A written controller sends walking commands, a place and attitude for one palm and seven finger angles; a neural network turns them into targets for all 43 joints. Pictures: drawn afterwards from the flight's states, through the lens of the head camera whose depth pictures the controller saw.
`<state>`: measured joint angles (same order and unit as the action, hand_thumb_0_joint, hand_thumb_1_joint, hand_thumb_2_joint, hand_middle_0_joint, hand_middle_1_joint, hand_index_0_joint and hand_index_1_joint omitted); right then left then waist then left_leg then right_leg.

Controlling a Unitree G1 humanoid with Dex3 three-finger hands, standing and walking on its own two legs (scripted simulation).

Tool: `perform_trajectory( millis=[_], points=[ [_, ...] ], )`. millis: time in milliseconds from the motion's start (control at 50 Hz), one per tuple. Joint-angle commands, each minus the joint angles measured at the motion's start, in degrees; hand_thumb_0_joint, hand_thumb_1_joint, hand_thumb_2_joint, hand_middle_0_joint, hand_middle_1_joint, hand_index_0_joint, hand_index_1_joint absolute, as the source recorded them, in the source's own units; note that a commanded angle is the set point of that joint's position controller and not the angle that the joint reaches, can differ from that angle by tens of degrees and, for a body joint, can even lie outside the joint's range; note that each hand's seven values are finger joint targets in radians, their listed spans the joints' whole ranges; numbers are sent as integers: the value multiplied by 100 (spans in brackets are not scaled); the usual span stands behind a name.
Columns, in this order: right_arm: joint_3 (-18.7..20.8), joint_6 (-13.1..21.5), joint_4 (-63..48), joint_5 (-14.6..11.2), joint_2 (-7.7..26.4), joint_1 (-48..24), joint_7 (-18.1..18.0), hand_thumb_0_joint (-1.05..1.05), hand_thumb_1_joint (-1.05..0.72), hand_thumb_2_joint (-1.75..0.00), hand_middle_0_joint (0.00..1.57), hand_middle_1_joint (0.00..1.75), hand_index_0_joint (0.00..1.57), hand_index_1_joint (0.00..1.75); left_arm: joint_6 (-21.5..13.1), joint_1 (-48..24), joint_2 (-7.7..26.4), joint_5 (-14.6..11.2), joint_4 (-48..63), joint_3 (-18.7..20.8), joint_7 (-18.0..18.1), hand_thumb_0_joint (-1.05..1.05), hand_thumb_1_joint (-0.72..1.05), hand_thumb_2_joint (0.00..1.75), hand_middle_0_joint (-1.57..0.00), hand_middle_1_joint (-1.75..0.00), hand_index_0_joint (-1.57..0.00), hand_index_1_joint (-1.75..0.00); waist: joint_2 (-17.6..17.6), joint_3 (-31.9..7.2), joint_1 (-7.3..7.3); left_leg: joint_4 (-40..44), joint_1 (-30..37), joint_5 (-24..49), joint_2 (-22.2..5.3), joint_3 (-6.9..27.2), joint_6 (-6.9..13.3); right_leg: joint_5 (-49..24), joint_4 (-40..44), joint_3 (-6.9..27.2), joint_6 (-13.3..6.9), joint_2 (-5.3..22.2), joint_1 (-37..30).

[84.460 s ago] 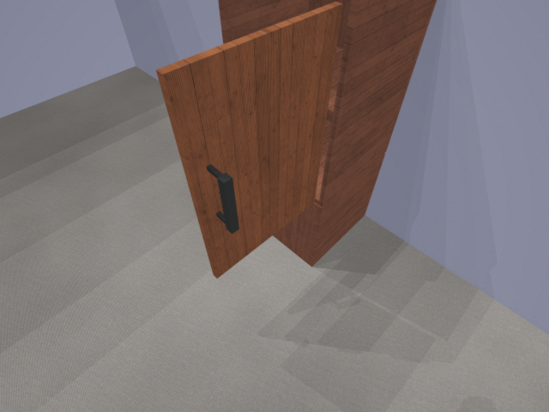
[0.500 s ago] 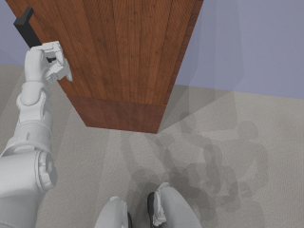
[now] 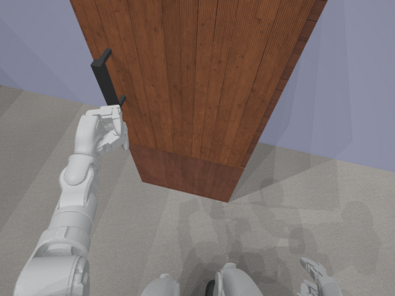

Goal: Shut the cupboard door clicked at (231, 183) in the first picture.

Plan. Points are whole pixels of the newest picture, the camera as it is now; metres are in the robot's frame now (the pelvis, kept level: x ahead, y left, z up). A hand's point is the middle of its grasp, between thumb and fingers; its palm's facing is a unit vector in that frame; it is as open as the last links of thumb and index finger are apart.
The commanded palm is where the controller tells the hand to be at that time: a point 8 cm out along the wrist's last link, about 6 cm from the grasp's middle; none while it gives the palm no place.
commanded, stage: draw the hand back to the body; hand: left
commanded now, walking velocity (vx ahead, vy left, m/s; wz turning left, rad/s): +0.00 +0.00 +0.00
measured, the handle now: (112, 84) +0.56 +0.21 +0.04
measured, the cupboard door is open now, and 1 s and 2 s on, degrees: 0 0 0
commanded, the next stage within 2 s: step back with the hand held close in 1.50 s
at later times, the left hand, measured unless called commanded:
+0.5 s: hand (73, 163) +0.31 +0.20 +0.13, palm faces +0.03 -0.99 -0.14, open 3.0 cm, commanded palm +0.27 +0.25 +0.15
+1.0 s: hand out of the picture +0.23 +0.25 +0.21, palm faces +0.41 -0.84 -0.37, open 5.1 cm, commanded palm +0.18 +0.29 +0.23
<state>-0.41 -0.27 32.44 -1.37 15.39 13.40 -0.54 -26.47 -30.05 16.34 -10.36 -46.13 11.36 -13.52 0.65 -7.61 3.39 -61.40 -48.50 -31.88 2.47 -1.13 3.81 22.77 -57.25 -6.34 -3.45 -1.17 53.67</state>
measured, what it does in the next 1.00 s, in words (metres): rises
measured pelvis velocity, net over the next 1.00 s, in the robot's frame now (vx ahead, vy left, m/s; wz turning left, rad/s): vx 0.02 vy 0.00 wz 0.02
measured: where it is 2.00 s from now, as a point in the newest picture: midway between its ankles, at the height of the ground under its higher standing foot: outside the picture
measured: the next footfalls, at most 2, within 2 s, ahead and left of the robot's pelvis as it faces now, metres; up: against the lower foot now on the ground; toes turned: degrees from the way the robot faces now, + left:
none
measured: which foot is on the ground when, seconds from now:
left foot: down 0.00-1.00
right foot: down 0.00-1.00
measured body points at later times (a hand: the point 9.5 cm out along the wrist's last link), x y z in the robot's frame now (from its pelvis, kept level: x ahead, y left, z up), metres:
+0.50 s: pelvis +0.00 +0.00 +0.05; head +0.03 -0.01 +0.50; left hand +0.30 +0.25 +0.14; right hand +0.17 -0.24 -0.04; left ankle -0.03 +0.07 -0.66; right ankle +0.04 -0.09 -0.66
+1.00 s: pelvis +0.02 +0.00 +0.08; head +0.00 -0.03 +0.52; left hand +0.20 +0.29 +0.23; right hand +0.22 -0.21 -0.01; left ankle -0.03 +0.07 -0.66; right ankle +0.04 -0.09 -0.66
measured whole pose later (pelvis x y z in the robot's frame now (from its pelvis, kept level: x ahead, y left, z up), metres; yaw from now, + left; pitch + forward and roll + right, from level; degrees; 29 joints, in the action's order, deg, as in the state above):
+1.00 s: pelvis +0.02 +0.00 +0.08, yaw +1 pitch -3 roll -1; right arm -2.7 4.6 34.6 -0.9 13.0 11.2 -3.6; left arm -3.7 21.4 18.9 -4.3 15.0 14.3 5.7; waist 5.1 -0.1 -3.6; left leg -23.7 -2.8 -17.6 3.3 0.2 3.4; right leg 11.5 -23.5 -5.2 -2.9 -1.9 8.9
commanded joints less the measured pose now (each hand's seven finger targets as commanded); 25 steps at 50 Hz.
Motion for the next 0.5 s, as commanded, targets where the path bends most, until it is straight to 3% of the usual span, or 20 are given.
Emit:
perform_trajectory(
  millis=[0,40,100,140,220,280,320,400,420,440,480],
  points=[
    [293,24,-723,-67,767,721,-20,0,-90,-90,20,30,20,30,-138,-1011,1107,-199,2064,304,-36,0,90,90,-130,-150,-130,-150,391,-2821,-134,1121,1385,3682,-242,411,-400,-2642,581,567,156,71,-2833],
    [266,5,-825,-109,755,649,-48,0,-90,-90,20,30,20,30,55,-595,1188,-279,2310,419,-46,0,90,90,-130,-150,-130,-150,161,-2539,-162,1293,1300,3590,-262,384,-372,-2651,731,550,162,63,-3019],
    [224,27,-962,-149,724,491,-93,0,-90,-90,20,30,20,30,262,-124,1062,-414,2644,407,-71,0,90,90,-130,-150,-130,-150,-195,-2070,-134,1563,1110,2788,-211,269,-261,-2385,1051,579,189,72,-3321],
    [178,92,-999,-170,707,340,-142,0,-90,-90,20,30,20,30,288,-129,1069,-446,2969,350,-105,0,90,90,-130,-150,-130,-150,120,-1806,-128,1731,1207,2495,-194,274,-260,-2111,1182,591,161,88,-3297],
    [163,283,-1052,-199,702,217,-203,0,-90,-90,20,30,20,30,377,278,888,-565,3587,140,-230,0,90,90,-130,-150,-130,-150,190,-1715,-110,1955,1680,2423,-220,386,-269,-1827,1381,517,134,66,-3322],
    [130,408,-1021,-221,709,81,-238,0,-90,-90,20,30,20,30,596,562,920,-598,3703,135,-300,0,90,90,-130,-150,-130,-150,159,-1311,-124,2161,1739,2090,-227,437,-288,-1530,1558,484,143,86,-3262],
    [105,487,-1088,-226,727,-10,-265,0,-90,-90,20,30,20,30,754,875,1139,-651,3892,351,-308,0,90,90,-127,-147,-127,-147,247,-1228,-244,2280,1793,2056,-208,448,-284,-1475,1641,489,109,104,-3447],
    [49,634,-1173,-238,682,-193,-314,0,-90,-90,20,30,20,30,1020,1255,1307,-729,4303,590,-350,0,90,90,-116,-135,-116,-135,82,-977,-349,2503,1893,1948,-203,453,-278,-1403,1850,495,111,137,-3712],
    [140,534,-1117,-154,556,-470,-400,0,-90,-90,20,30,20,30,1185,1298,1639,8,4747,514,434,0,90,90,-113,-132,-113,-132,310,-1183,-524,2710,2145,2103,-208,411,-234,-1245,2143,785,45,301,-4060],
    [73,555,-1185,-132,425,-548,-434,0,-90,-90,20,30,20,30,1312,1551,1079,90,5131,141,829,0,90,90,-111,-129,-111,-129,302,-890,-440,2885,2269,2033,-238,435,-265,-1186,2277,718,86,313,-4029],
    [65,540,-1054,-124,448,-555,-478,0,-90,-90,20,30,20,30,1552,2202,1033,260,5244,142,1337,0,90,90,-105,-123,-105,-123,222,-530,-453,3099,2427,1978,-309,438,-251,-1166,2506,698,107,311,-4197]
  ],
)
